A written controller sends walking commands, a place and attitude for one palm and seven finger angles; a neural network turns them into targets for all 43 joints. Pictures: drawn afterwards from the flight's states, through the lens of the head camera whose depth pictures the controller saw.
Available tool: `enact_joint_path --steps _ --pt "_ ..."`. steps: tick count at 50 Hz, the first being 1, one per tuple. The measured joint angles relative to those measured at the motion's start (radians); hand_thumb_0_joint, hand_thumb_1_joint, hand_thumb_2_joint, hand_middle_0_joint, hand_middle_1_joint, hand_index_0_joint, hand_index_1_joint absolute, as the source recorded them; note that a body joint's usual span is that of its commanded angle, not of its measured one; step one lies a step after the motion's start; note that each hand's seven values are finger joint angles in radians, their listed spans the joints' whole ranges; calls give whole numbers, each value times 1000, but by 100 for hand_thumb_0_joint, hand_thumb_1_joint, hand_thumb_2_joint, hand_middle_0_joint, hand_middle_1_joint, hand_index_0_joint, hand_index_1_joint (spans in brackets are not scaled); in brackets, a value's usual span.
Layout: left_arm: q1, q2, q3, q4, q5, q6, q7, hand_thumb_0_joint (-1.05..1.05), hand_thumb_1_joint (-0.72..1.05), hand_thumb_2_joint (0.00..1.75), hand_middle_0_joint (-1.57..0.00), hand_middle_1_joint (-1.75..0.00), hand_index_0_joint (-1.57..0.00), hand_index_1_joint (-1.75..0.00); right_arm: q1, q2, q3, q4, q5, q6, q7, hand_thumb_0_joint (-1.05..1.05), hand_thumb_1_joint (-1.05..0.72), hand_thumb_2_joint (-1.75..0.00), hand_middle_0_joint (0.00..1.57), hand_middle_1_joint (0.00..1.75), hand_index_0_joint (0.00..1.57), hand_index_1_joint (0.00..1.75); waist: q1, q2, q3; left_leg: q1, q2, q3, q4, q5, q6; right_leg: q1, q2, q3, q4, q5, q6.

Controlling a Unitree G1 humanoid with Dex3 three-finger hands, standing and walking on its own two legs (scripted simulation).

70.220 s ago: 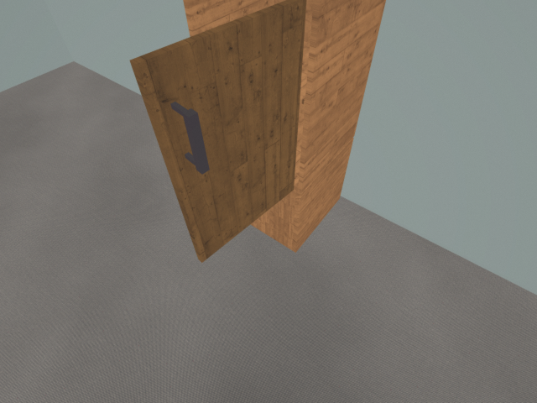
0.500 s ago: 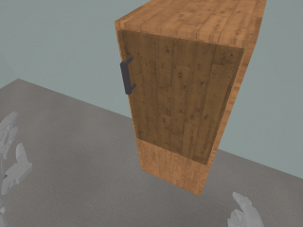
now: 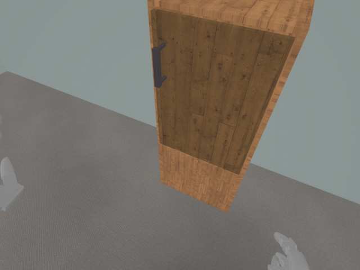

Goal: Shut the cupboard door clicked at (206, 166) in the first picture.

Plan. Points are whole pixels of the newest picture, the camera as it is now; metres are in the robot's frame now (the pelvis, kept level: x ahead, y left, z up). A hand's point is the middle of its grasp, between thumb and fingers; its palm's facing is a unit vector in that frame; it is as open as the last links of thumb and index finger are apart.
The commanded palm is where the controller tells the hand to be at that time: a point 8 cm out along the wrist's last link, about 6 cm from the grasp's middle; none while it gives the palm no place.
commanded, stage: step back with the hand held close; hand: left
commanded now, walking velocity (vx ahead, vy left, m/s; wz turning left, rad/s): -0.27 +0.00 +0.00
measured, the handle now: (160, 65) +0.69 +0.11 +0.11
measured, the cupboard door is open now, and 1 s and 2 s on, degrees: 0 0 0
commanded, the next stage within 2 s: stop stepping back and stand still in 0.50 s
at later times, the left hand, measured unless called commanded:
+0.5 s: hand out of the picture +0.09 +0.28 +0.19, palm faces +0.50 -0.73 -0.46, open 7.4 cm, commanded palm +0.03 +0.30 +0.19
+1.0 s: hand out of the picture -0.01 +0.29 +0.19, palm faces +0.44 -0.82 -0.38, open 7.4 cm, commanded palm -0.05 +0.33 +0.19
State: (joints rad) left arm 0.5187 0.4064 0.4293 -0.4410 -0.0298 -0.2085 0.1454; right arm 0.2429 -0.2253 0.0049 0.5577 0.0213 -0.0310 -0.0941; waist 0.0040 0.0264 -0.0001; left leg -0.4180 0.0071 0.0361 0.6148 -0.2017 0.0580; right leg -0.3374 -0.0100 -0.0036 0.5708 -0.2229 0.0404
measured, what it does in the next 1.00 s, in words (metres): walks backwards: right foot, then left foot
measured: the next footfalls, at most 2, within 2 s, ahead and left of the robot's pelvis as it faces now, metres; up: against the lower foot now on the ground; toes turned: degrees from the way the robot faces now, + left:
right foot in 0.46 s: -0.05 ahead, -0.13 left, +0.00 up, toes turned +6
left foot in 0.64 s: +0.01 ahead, +0.11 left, +0.00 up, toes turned +5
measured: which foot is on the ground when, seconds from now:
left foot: down 0.00-0.52, up 0.54-0.62, down 0.64-0.88, up 0.90-1.00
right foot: down 0.00-0.30, up 0.32-0.44, down 0.46-0.68, up 0.70-0.86, down 0.88-1.00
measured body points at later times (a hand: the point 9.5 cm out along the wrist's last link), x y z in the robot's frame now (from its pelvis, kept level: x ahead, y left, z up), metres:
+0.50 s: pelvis -0.09 +0.00 -0.01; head -0.08 +0.02 +0.44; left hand +0.06 +0.31 +0.21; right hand +0.08 -0.23 -0.09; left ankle +0.08 +0.10 -0.72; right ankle -0.09 -0.14 -0.73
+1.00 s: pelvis -0.20 +0.03 +0.01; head -0.23 +0.06 +0.46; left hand -0.04 +0.33 +0.21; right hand -0.06 -0.21 -0.07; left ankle -0.12 +0.13 -0.70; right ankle -0.22 -0.07 -0.72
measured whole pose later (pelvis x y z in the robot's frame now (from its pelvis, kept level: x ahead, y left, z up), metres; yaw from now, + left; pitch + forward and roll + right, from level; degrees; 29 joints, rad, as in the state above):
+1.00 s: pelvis -0.20 +0.03 +0.01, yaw -2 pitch -1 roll -1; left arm 0.55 0.42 0.39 -0.53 -0.05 -0.16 0.17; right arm 0.28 -0.21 0.02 0.66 -0.01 -0.05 -0.07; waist 0.02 -0.03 -0.07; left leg -0.47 0.01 0.04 0.77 -0.34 -0.01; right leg -0.20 0.05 -0.01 0.52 -0.32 -0.05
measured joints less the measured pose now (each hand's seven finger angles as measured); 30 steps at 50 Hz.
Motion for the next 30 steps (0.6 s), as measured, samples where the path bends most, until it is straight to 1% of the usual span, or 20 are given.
enact_joint_path --steps 4,6,9,11,13,15,18,20,21,22,23,24,25,27,29,30 --pt "-29 -9 3 -11 10 -18 3 1 89 90 -22 -30 -21 -30 12 7 1 16 -5 -25 4 1 -90 -90 20 30 20 30 -5 -6 14 -37 5 -5 50 -42 -1 -25 11 6 43 -10 -8" --pt "-30 -14 7 -23 10 -29 4 1 89 90 -22 -30 -21 -30 12 9 1 27 -10 -34 9 1 -90 -90 20 30 20 30 -2 -9 16 -53 7 -3 68 -75 -6 -38 10 3 53 -6 -12" --pt "-18 -17 5 -47 2 -44 13 1 89 90 -22 -30 -21 -30 6 9 -2 45 -18 -41 16 1 -90 -90 20 30 20 30 3 -19 10 -73 2 -1 78 -127 -22 -57 7 10 47 13 -15" --pt "-16 -13 0 -59 -1 -51 19 1 89 90 -22 -30 -21 -30 0 5 -5 55 -22 -42 20 1 -90 -90 20 30 20 30 3 -24 10 -83 -5 -1 73 -141 -31 -67 4 15 36 30 -14" --pt "-19 -2 -2 -66 -4 -58 23 1 89 90 -22 -30 -21 -30 -6 2 -7 59 -21 -41 19 1 -90 -90 20 30 20 30 -2 -28 12 -90 -9 0 61 -123 -28 -76 1 19 28 45 -12" --pt "-26 10 2 -63 -5 -64 25 1 89 90 -22 -30 -21 -30 -12 -1 -9 55 -18 -42 15 1 -90 -90 20 30 20 30 -10 -24 17 -100 -5 0 48 -95 -17 -91 8 19 37 4 -13" --pt "-39 42 25 -57 -7 -61 15 1 89 90 -22 -30 -21 -30 -13 8 -18 44 -16 -57 8 1 -90 -90 20 30 20 30 -36 1 29 -114 27 -2 13 16 5 -103 51 20 148 -103 -18" --pt "-36 71 49 -67 -14 -66 7 1 89 90 -22 -30 -21 -30 -6 22 -23 47 -17 -70 12 1 -90 -90 20 30 20 30 -47 5 20 -130 51 7 -5 88 3 -65 76 12 194 -152 -27" --pt "-25 83 63 -72 -20 -73 6 1 89 90 -22 -30 -21 -30 -3 28 -23 49 -16 -75 15 1 -90 -90 20 30 20 30 -48 1 9 -142 59 17 -11 107 2 -33 79 6 183 -171 -34" --pt "-11 90 76 -78 -27 -79 6 1 89 90 -22 -30 -21 -30 -3 32 -21 50 -15 -80 18 1 -90 -90 20 30 20 30 -45 -6 -3 -155 62 31 -15 121 -2 3 78 2 151 -185 -42" --pt "5 92 88 -83 -33 -85 6 1 89 90 -22 -30 -21 -30 -6 35 -19 51 -15 -84 22 1 -90 -90 20 30 20 30 -36 -15 -13 -171 63 48 -16 128 -6 33 72 7 106 -186 -52" --pt "9 75 87 -82 -36 -91 6 1 89 90 -22 -30 -21 -30 -22 30 -19 58 -16 -87 26 1 -90 -90 20 30 20 30 -25 -3 -6 -180 74 52 -13 122 -11 28 79 10 91 -163 -52" --pt "11 57 76 -78 -36 -93 5 1 89 90 -22 -30 -21 -30 -36 27 -21 70 -19 -87 28 1 -90 -90 20 30 20 30 -16 6 5 -180 77 51 -12 90 -22 26 83 13 87 -144 -47" --pt "17 29 36 -79 -31 -81 8 1 89 90 -21 -30 -21 -30 -46 26 -23 90 -16 -82 33 1 -90 -90 20 30 20 30 8 -5 12 -172 55 49 17 -29 -60 28 67 32 75 -117 -33" --pt "24 11 -1 -85 -17 -64 10 1 89 90 -21 -30 -21 -30 -41 29 -16 104 -22 -67 31 1 -90 -90 20 30 20 30 31 -37 -3 -143 25 46 90 -91 -78 31 43 63 58 -96 -20" --pt "23 6 -13 -87 -11 -55 10 1 89 90 -22 -30 -21 -30 -36 30 -11 106 -26 -61 28 1 -90 -90 20 30 20 30 37 -51 -16 -113 13 42 95 -100 -82 29 33 76 47 -85 -15"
